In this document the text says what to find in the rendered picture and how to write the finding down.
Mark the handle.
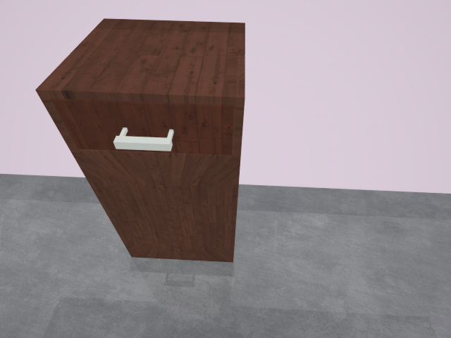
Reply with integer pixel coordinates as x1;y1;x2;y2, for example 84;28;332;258
113;127;174;151

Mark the drawer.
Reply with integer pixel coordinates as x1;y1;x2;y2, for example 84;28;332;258
52;99;234;156

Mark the cabinet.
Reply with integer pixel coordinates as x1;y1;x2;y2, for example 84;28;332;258
36;18;245;262

